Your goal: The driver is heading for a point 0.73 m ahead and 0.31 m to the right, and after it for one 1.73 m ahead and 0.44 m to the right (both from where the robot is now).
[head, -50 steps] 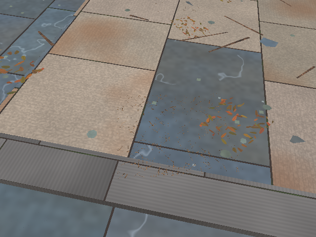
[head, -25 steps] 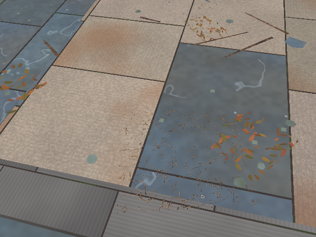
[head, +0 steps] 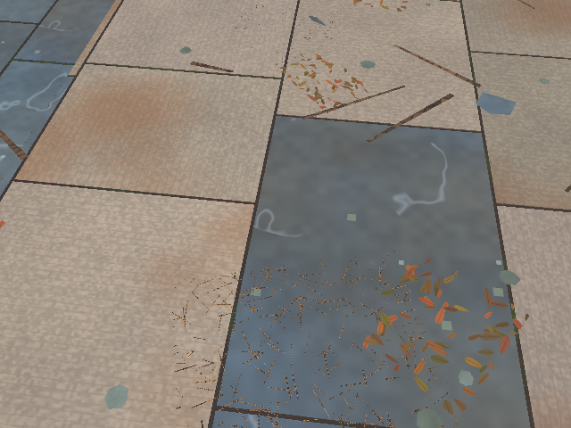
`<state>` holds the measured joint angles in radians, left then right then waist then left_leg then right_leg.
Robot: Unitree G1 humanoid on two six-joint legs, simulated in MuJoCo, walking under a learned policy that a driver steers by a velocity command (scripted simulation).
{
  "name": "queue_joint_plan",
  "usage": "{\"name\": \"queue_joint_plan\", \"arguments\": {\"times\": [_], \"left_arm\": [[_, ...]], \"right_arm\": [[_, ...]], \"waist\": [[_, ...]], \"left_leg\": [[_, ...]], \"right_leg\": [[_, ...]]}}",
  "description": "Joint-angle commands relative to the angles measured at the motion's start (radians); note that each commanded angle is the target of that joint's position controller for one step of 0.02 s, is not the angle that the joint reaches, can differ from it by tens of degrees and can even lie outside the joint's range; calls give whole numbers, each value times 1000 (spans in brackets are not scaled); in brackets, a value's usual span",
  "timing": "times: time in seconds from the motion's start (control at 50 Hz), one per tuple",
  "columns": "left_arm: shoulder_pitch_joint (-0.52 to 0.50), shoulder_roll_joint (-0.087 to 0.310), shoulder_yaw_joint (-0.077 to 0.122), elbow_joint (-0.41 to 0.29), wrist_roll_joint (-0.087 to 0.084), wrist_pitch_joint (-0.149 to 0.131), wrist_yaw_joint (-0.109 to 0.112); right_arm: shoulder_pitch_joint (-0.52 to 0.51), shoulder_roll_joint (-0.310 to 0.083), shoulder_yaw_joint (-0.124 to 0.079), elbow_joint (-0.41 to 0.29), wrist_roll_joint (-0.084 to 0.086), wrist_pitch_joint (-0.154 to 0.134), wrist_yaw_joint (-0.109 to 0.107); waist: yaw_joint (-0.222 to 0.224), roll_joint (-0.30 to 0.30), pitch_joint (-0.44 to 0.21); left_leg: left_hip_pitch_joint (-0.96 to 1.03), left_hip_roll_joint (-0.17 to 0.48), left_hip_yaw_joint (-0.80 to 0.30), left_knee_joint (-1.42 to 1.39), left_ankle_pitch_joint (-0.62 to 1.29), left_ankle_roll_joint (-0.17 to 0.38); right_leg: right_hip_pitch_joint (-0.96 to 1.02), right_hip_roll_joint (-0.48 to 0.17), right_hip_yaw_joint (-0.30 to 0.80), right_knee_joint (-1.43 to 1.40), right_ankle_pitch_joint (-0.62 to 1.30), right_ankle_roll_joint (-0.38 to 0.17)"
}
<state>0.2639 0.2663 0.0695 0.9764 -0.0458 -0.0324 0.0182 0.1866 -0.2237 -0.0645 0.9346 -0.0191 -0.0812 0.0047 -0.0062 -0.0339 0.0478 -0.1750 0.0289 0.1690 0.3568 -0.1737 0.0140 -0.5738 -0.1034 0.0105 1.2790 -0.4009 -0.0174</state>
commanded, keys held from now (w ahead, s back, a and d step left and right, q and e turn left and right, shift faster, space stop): w+e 1.00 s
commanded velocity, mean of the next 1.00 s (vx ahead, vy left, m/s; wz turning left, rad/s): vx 0.50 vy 0.00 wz -0.55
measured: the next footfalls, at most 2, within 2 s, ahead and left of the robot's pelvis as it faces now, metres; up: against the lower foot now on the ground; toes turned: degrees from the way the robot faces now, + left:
right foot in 0.26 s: +0.30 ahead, -0.17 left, +0.04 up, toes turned -14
left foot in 0.80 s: +0.65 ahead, -0.07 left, +0.04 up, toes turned -30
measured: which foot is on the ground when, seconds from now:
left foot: down 0.00-0.28, up 0.30-0.78, down 0.80-1.00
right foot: up 0.00-0.24, down 0.26-0.80, up 0.82-1.00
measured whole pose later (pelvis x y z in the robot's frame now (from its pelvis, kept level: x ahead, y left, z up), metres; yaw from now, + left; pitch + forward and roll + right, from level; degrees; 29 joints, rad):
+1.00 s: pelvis +0.55 -0.13 +0.04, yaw -35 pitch +1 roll +2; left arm 0.26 0.31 0.08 0.71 -0.03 -0.03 0.01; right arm 0.23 -0.26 -0.07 0.83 -0.01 -0.11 0.01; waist -0.02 -0.05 0.03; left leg -0.22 -0.03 0.10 0.37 -0.18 0.03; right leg -0.58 -0.06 0.06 1.17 -0.32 -0.02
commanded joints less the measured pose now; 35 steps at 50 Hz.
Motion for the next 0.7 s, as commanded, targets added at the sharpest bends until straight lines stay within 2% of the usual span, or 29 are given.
{"name": "queue_joint_plan", "arguments": {"times": [0.02, 0.06, 0.08, 0.1, 0.12, 0.18, 0.22, 0.24, 0.26, 0.28, 0.3, 0.32, 0.34, 0.36, 0.38, 0.4, 0.42, 0.46, 0.5, 0.6, 0.66, 0.7], "left_arm": [[33, 1, 11, -68, 8, 33, 15], [-20, 9, 12, -108, 20, 34, 10], [-60, -10, -1, -138, 25, 30, -1], [-107, -10, -6, -158, 28, 24, -13], [-138, -14, -10, -170, 32, 21, -24], [-174, 5, -8, -203, 30, 23, -53], [-132, 43, 12, -213, 29, 23, -62], [-38, 74, 33, -198, 25, 22, -65], [108, 151, 76, -163, 19, 21, -59], [186, 304, 120, -153, 14, 24, -38], [139, 347, 113, -195, 28, 3, -41], [117, 244, 79, -203, 36, -23, -53], [114, 189, 63, -183, 38, -39, -55], [65, 160, 54, -178, 28, -46, -58], [13, 120, 42, -183, 34, -49, -58], [-15, 82, 30, -197, 46, -51, -55], [-23, 89, 33, -209, 42, -52, -47], [13, 101, 35, -211, 25, -59, -31], [63, 122, 40, -207, 22, -60, -16], [98, 143, 46, -218, 25, -44, 3], [128, 151, 51, -210, 19, -37, 2], [134, 149, 53, -210, 16, -27, 7]], "right_arm": [[-20, -88, -14, -23, -7, -17, -5], [-11, -99, -14, -15, -10, -8, -21], [-25, -125, -20, -22, -7, -1, -30], [-23, -137, -23, -26, -6, 0, -37], [-1, -158, -28, -29, -6, -2, -40], [58, -212, -46, -23, 25, 6, -43], [55, -231, -51, -32, 39, 19, -41], [36, -237, -50, -37, 47, 27, -39], [54, -231, -45, -41, 46, 26, -37], [63, -138, -17, -90, 14, 19, -42], [102, -67, 8, -130, 9, -20, -28], [-13, -156, -16, -141, 57, -49, -13], [-40, -141, -15, -148, 73, -64, -7], [-64, -124, -11, -152, 44, -73, -18], [-63, -136, -20, -151, 25, -69, -24], [-44, -144, -25, -151, 30, -57, -21], [-45, -135, -23, -157, 28, -45, -21], [-76, -127, -23, -169, 14, -28, -19], [-142, -111, -19, -192, 7, -20, -18], [-302, -87, -8, -240, 26, -28, -3], [-358, -103, -8, -268, 34, -40, 11], [-349, -128, -14, -273, 35, -51, 21]], "waist": [[30, 140, 42], [42, 134, 47], [51, 134, 50], [43, 119, 55], [25, 108, 43], [19, 94, 29], [59, 120, -27], [125, 117, -90], [188, 81, -175], [175, -188, -194], [83, -273, -391], [123, -92, -326], [106, -75, -207], [73, -2, -134], [31, -7, -104], [1, -25, -105], [-8, -28, -107], [-6, 19, -101], [12, 24, -79], [64, -61, -24], [90, -67, -13], [84, -72, -20]], "left_leg": [[-44, 308, -149, -265, 11, 172], [-12, 295, -92, -258, 21, 165], [-20, 274, -41, -259, 32, 152], [-49, 249, 4, -263, 45, 141], [-41, 260, 24, -261, 89, 144], [94, 316, 40, -200, 244, 144], [157, 316, 77, -41, 626, 117], [148, 288, 112, 132, 823, 90], [65, 233, 124, 367, 810, 50], [-257, 126, 121, 769, 226, -36], [-479, -60, -165, 1043, -378, -61], [-589, -30, -278, 1134, -303, -34], [-651, 14, -260, 1107, -242, 5], [-625, 57, -252, 1053, -192, 19], [-550, 86, -254, 979, -147, 29], [-489, 97, -259, 952, -112, 38], [-477, 99, -247, 894, -109, 29], [-473, 92, -231, 769, -74, 4], [-509, 73, -217, 639, -3, -30], [-452, 5, -209, 266, 214, -61], [-402, -13, -216, 175, 240, -61], [-372, -17, -234, 122, 222, -48]], "right_leg": [[-146, -51, 45, 110, 54, 11], [-230, -62, 50, 65, 123, 18], [-222, -71, 30, -48, 150, 15], [-161, -66, 5, -163, 194, 13], [-118, -53, -32, -216, 195, 4], [-103, -31, -87, -312, 131, -40], [19, 54, -164, -385, 72, -81], [178, 123, -210, -464, 104, -110], [427, 199, -194, -555, 171, -146], [632, -9, 261, -752, 76, -255], [792, -210, 904, -1003, -146, -416], [779, -229, 875, -1073, -140, -357], [691, -213, 724, -1030, -75, -317], [581, -165, 595, -995, 76, -278], [468, -111, 464, -979, 201, -251], [415, -74, 390, -991, 250, -240], [413, -60, 357, -1019, 304, -250], [418, -51, 310, -1049, 403, -251], [433, -50, 281, -1067, 451, -248], [394, -19, 249, -1082, 298, -207], [408, -40, 285, -1045, 278, -199], [456, -55, 328, -991, 281, -187]]}}
Velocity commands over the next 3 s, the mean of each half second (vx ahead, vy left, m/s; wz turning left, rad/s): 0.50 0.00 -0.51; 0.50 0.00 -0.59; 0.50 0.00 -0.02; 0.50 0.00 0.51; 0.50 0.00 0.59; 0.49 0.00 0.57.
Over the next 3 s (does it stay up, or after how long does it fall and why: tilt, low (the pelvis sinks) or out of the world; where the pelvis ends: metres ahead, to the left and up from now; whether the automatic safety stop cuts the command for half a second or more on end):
stays up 1.52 -0.39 0.03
